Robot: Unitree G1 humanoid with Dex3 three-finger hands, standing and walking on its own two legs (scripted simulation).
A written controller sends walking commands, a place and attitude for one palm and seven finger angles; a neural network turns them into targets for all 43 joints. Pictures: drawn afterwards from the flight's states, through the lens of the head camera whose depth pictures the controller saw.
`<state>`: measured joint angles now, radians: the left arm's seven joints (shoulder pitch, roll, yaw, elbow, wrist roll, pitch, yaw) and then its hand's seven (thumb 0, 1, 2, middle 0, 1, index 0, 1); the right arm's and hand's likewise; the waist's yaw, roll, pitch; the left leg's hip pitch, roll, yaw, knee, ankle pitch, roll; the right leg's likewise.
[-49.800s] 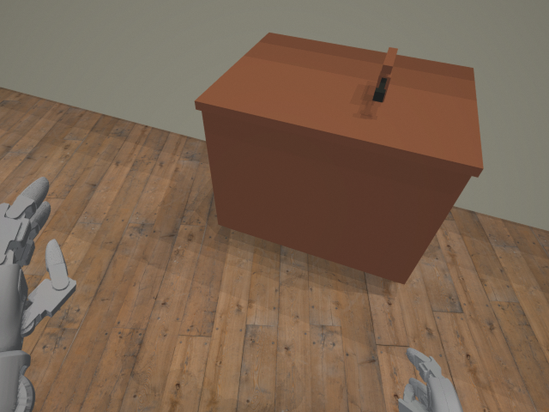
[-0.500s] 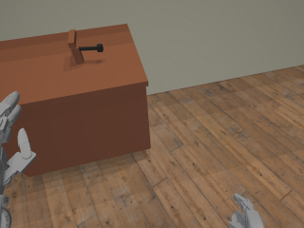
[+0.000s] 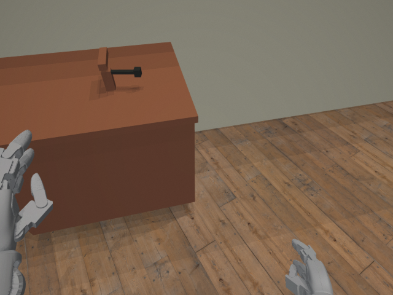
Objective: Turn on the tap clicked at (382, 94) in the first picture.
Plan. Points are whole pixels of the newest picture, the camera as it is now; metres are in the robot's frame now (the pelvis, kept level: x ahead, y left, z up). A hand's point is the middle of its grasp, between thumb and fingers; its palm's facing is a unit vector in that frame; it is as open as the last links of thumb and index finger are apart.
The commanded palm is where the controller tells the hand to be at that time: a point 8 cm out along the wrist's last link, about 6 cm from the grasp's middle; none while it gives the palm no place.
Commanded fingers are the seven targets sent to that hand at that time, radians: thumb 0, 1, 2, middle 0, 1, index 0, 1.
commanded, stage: stand and check the lever's angle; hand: left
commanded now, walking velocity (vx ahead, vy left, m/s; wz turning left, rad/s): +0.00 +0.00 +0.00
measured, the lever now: (137, 72) +0.86 +0.30 +0.01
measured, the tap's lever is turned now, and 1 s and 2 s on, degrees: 77 77 77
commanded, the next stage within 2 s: stand and wait in 0.10 s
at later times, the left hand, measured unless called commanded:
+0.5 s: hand (46, 210) +0.20 +0.25 +0.16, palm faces +0.41 -0.83 -0.38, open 7.4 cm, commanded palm +0.15 +0.29 +0.17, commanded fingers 0.00 0.90 0.90 -0.20 -0.30 -0.20 -0.30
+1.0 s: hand (48, 210) +0.20 +0.24 +0.15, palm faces +0.41 -0.83 -0.38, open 7.4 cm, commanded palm +0.15 +0.28 +0.17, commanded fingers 0.00 0.90 0.90 -0.20 -0.30 -0.20 -0.30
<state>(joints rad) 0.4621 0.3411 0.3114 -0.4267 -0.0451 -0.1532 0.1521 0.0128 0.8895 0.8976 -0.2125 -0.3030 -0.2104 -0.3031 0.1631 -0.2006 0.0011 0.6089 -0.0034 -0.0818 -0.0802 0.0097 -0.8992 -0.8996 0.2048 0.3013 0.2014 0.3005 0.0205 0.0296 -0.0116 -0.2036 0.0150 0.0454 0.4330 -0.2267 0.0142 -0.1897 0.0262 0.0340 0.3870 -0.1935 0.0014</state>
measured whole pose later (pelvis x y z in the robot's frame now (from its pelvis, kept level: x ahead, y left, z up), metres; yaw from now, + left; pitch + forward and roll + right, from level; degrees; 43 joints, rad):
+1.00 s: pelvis -0.01 +0.00 +0.00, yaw +0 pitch +0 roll -1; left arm 0.47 0.33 0.30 -0.42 -0.04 -0.14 0.15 0.01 0.89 0.90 -0.21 -0.30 -0.21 -0.30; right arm 0.18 -0.22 -0.01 0.62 0.00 -0.07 -0.09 0.01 -0.90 -0.90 0.20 0.30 0.20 0.30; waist 0.01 0.04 -0.01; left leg -0.21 0.02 0.04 0.40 -0.20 0.01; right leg -0.18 0.03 0.03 0.33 -0.15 0.00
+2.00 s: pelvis -0.01 +0.01 +0.00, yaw +1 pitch +0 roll -1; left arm 0.47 0.33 0.30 -0.41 -0.04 -0.14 0.15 0.01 0.89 0.90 -0.21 -0.30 -0.21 -0.30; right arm 0.19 -0.21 0.00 0.61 0.00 -0.07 -0.08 0.01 -0.90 -0.90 0.20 0.30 0.20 0.30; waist 0.01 0.03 -0.01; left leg -0.21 0.00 0.04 0.41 -0.20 0.03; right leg -0.17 0.01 0.03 0.33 -0.15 0.02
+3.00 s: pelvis -0.01 +0.01 +0.00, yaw +1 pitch +0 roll -1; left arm 0.47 0.33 0.30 -0.41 -0.04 -0.15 0.15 0.01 0.89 0.90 -0.21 -0.30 -0.21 -0.30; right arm 0.19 -0.21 0.00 0.62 0.00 -0.08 -0.08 0.01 -0.90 -0.90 0.20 0.30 0.20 0.30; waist 0.02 0.04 -0.02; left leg -0.21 0.00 0.04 0.41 -0.21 0.03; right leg -0.18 0.01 0.03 0.33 -0.16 0.02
